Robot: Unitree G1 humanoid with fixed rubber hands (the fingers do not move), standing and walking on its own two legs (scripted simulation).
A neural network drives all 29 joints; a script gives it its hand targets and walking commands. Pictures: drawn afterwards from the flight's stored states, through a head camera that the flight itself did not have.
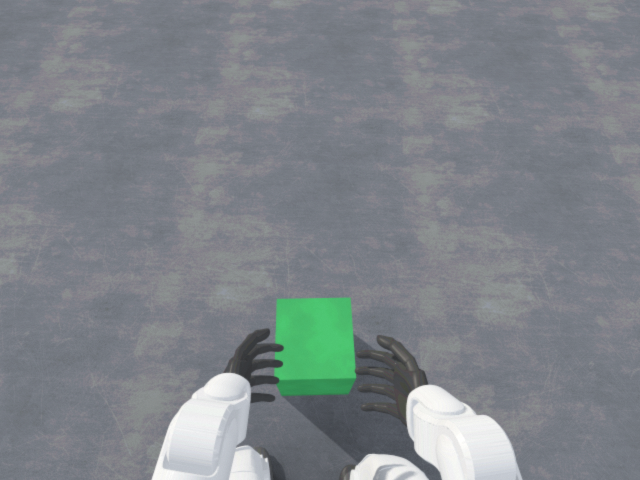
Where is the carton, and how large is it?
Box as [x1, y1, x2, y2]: [274, 298, 355, 395]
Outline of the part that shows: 277,299 275,343 281,344 284,348 280,352 275,352 275,359 281,360 283,362 283,365 281,367 274,369 274,375 279,378 279,382 276,384 281,395 348,393 355,379 350,298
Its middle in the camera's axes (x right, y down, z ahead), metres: -0.01 +0.30 +1.09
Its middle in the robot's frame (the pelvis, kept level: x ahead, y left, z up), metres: +0.42 -0.01 -0.64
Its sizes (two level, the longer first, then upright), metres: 0.210 0.200 0.250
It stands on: the floor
